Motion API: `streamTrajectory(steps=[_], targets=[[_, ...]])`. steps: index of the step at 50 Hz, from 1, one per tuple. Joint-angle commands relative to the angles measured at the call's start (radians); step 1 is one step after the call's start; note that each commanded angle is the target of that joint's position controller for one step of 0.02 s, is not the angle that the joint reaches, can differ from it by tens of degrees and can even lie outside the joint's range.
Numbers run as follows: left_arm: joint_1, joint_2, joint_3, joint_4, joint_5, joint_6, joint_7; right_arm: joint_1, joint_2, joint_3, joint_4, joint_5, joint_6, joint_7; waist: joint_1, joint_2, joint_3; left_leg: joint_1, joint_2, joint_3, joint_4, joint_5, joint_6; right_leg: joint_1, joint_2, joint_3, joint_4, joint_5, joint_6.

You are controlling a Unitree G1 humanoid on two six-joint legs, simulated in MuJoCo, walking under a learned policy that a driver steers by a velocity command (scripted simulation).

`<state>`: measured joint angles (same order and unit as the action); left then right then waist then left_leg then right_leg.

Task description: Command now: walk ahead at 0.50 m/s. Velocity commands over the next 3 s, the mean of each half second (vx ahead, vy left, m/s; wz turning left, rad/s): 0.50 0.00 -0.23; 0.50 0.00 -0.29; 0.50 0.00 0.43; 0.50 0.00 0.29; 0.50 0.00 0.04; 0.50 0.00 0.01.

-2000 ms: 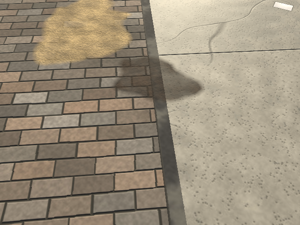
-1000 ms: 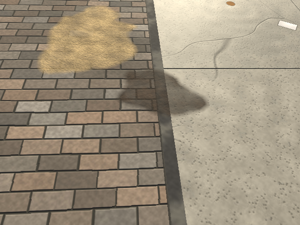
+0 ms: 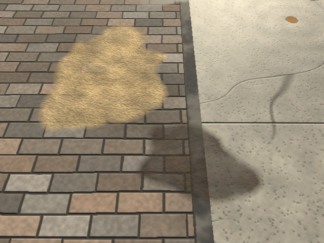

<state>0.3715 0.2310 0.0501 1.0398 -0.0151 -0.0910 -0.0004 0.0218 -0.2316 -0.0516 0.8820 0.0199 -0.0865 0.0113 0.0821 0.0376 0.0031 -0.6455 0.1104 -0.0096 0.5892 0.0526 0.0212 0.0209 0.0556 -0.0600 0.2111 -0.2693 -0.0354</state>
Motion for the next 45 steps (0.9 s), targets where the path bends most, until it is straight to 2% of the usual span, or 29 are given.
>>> streamTrajectory(steps=[1,3,4,5,6,7,8,9,10,12,14,16,19,22,25,28,29,31,32,33,34,35,36,37,38,39,40,42,45], targets=[[0.041,0.169,0.037,-0.015,-0.006,0.007,0.008,-0.111,-0.076,-0.01,-0.091,0.006,-0.021,0.02,-0.021,-0.103,0.079,-0.001,-0.022,0.01,-0.062,-0.068,0.029,0.014,-0.316,0.139,-0.008,0.301,-0.15],[0.004,0.184,0.043,-0.024,-0.005,0.018,0.011,-0.009,-0.119,-0.029,-0.072,0.005,-0.028,0.023,-0.09,-0.126,0.019,0.16,-0.067,0.046,-0.091,-0.129,0.061,0.034,-0.311,0.119,0.11,0.531,-0.122],[-0.012,0.166,0.036,-0.03,-0.002,0.023,0.011,0.147,-0.159,-0.053,-0.022,0.002,-0.028,0.019,-0.165,-0.113,-0.072,0.363,-0.1,0.071,-0.1,-0.125,0.087,-0.003,-0.26,0.078,0.288,0.662,-0.098],[-0.011,0.129,0.019,-0.054,0.012,0.024,0.011,0.345,-0.236,-0.078,0.024,-0.01,-0.028,0.011,-0.23,-0.031,-0.221,0.672,0.038,-0.084,-0.071,-0.108,0.149,-0.187,-0.2,0.027,0.588,0.502,-0.061],[0.108,-0.002,-0.018,-0.061,0.012,0.002,0.0,0.441,-0.32,-0.097,0.053,-0.018,-0.022,0.014,-0.178,0.233,-0.356,1.039,0.273,-0.566,-0.175,-0.297,0.31,-0.609,-0.01,0.014,0.972,-0.05,0.011],[0.074,0.064,-0.004,-0.046,-0.012,-0.023,-0.005,0.437,-0.224,-0.068,0.045,-0.017,-0.023,0.015,-0.201,0.193,-0.387,1.049,0.294,-0.719,-0.282,-0.384,0.296,-0.732,-0.019,0.182,1.118,-0.289,-0.009],[-0.017,0.136,0.015,-0.075,-0.039,-0.035,-0.006,0.347,-0.172,-0.052,0.029,-0.013,-0.028,0.013,-0.191,0.136,-0.239,0.925,0.268,-0.56,-0.286,-0.354,0.241,-0.804,-0.07,0.193,1.158,-0.227,-0.031],[-0.074,0.143,0.017,-0.089,-0.04,-0.035,0.002,0.254,-0.14,-0.039,0.006,-0.017,-0.03,0.011,-0.157,0.056,-0.157,0.769,0.236,-0.414,-0.307,-0.258,0.21,-0.773,-0.128,0.165,1.12,-0.131,-0.037],[-0.101,0.133,0.025,-0.091,-0.026,-0.025,0.01,0.194,-0.106,-0.03,0.002,-0.024,-0.035,0.015,-0.127,0.015,-0.091,0.634,0.199,-0.312,-0.346,-0.192,0.189,-0.728,-0.162,0.16,1.054,-0.065,-0.036],[-0.054,0.094,0.031,-0.077,-0.022,0.008,0.012,0.17,-0.07,-0.022,0.017,-0.037,-0.042,0.017,-0.077,0.056,-0.054,0.509,0.15,-0.185,-0.405,-0.149,0.163,-0.623,-0.198,0.174,0.98,0.002,-0.037],[-0.051,0.065,0.032,-0.077,-0.025,0.03,0.013,0.197,-0.091,-0.028,0.037,-0.038,-0.046,0.009,-0.064,0.046,-0.019,0.474,0.141,-0.103,-0.442,-0.09,0.166,-0.638,-0.198,0.176,0.945,0.048,-0.031],[-0.104,0.069,0.038,-0.098,-0.019,0.038,0.013,0.22,-0.114,-0.035,0.048,-0.042,-0.047,-0.005,-0.069,0.023,0.009,0.492,0.144,-0.047,-0.46,-0.037,0.166,-0.712,-0.192,0.198,0.88,0.133,-0.021],[-0.173,0.066,0.043,-0.126,-0.01,0.035,0.003,0.241,-0.119,-0.036,0.054,-0.043,-0.042,-0.022,-0.081,0.017,0.03,0.531,0.134,0.037,-0.472,0.005,0.147,-0.767,-0.174,0.199,0.739,0.275,-0.008],[-0.267,0.051,0.035,-0.162,-0.005,0.032,-0.014,0.262,-0.129,-0.035,0.056,-0.037,-0.037,-0.034,-0.107,0.011,0.059,0.548,0.122,0.12,-0.487,0.015,0.123,-0.746,-0.165,0.13,0.591,0.375,-0.008],[-0.365,0.03,0.022,-0.21,-0.002,0.032,-0.032,0.329,-0.14,-0.04,0.076,-0.029,-0.023,-0.042,-0.145,-0.006,0.095,0.65,0.15,0.163,-0.465,0.064,0.118,-0.786,-0.16,0.083,0.5,0.364,-0.019],[-0.428,0.027,0.017,-0.262,-0.006,0.032,-0.052,0.359,-0.157,-0.048,0.082,-0.02,0.001,-0.044,-0.155,-0.002,0.111,0.763,0.186,0.196,-0.394,0.186,0.115,-0.816,-0.142,0.027,0.451,0.258,-0.04],[-0.428,0.032,0.019,-0.276,-0.008,0.032,-0.06,0.346,-0.166,-0.051,0.076,-0.017,0.008,-0.046,-0.141,0.009,0.104,0.774,0.19,0.214,-0.355,0.296,0.108,-0.78,-0.125,-0.001,0.437,0.211,-0.053],[-0.378,0.068,0.037,-0.289,-0.011,0.035,-0.068,0.316,-0.199,-0.06,0.058,-0.01,0.019,-0.053,-0.091,0.058,0.041,0.781,0.19,0.242,-0.221,0.65,0.09,-0.631,-0.057,-0.069,0.441,0.109,-0.089],[-0.288,0.103,0.054,-0.278,-0.014,0.037,-0.068,0.299,-0.215,-0.063,0.049,-0.008,0.026,-0.056,-0.037,0.08,-0.013,0.766,0.185,0.25,-0.089,0.782,0.079,-0.508,-0.017,-0.089,0.442,0.067,-0.113],[-0.137,0.158,0.084,-0.245,-0.016,0.037,-0.061,0.27,-0.223,-0.063,0.038,-0.003,0.03,-0.056,0.048,0.071,-0.094,0.696,0.153,0.263,0.111,0.762,0.052,-0.288,0.02,-0.084,0.363,0.128,-0.15],[0.02,0.247,0.12,-0.211,-0.011,0.045,-0.038,0.265,-0.213,-0.057,0.018,-0.011,0.02,-0.055,0.113,-0.019,-0.185,0.455,0.106,0.263,0.414,0.455,0.005,0.019,-0.078,0.112,0.31,0.129,-0.208],[0.01,0.337,0.129,-0.213,-0.014,0.041,-0.029,0.362,-0.038,-0.008,-0.028,-0.043,-0.013,-0.03,-0.021,-0.272,-0.265,-0.002,-0.112,0.157,0.77,-0.588,-0.053,0.353,-0.336,0.664,0.253,0.074,-0.393],[0.069,0.276,0.107,-0.227,0.003,0.033,-0.028,0.26,-0.103,-0.014,-0.062,0.006,-0.065,-0.012,0.039,-0.189,-0.377,-0.135,-0.145,-0.069,0.883,-0.644,-0.032,0.427,-0.397,0.895,0.1,0.0,-0.43],[0.032,0.214,0.092,-0.223,0.008,0.024,-0.026,0.158,-0.141,-0.025,-0.091,0.038,-0.087,-0.005,0.051,-0.145,-0.239,-0.224,-0.087,-0.086,0.855,-0.55,-0.002,0.347,-0.362,0.733,0.085,0.073,-0.367],[-0.051,0.153,0.073,-0.234,0.001,0.018,-0.026,0.173,-0.141,-0.023,-0.072,0.031,-0.09,-0.008,-0.005,-0.056,-0.162,-0.176,-0.027,-0.074,0.755,-0.452,0.012,0.186,-0.327,0.569,0.089,0.168,-0.317],[-0.137,0.108,0.058,-0.256,0.003,0.016,-0.026,0.186,-0.148,-0.033,-0.048,0.009,-0.08,-0.015,-0.049,-0.022,-0.106,-0.09,0.013,-0.057,0.677,-0.407,0.005,0.022,-0.295,0.453,0.076,0.279,-0.284],[-0.178,0.077,0.045,-0.269,0.014,0.013,-0.023,0.215,-0.154,-0.041,-0.034,0.002,-0.061,-0.016,-0.081,-0.027,-0.086,-0.011,0.042,-0.059,0.637,-0.38,-0.002,-0.082,-0.271,0.382,0.05,0.343,-0.27],[-0.172,0.098,0.045,-0.256,0.017,0.004,-0.02,0.244,-0.122,-0.039,-0.026,-0.002,-0.027,-0.016,-0.108,-0.051,-0.059,0.045,0.06,-0.044,0.573,-0.352,-0.017,-0.186,-0.258,0.308,0.004,0.408,-0.262],[-0.121,0.145,0.055,-0.225,0.019,-0.01,-0.007,0.172,-0.103,-0.031,-0.053,-0.011,-0.004,-0.023,-0.09,-0.064,-0.007,-0.03,0.068,-0.032,0.443,-0.205,-0.038,-0.21,-0.242,0.198,-0.043,0.492,-0.238]])
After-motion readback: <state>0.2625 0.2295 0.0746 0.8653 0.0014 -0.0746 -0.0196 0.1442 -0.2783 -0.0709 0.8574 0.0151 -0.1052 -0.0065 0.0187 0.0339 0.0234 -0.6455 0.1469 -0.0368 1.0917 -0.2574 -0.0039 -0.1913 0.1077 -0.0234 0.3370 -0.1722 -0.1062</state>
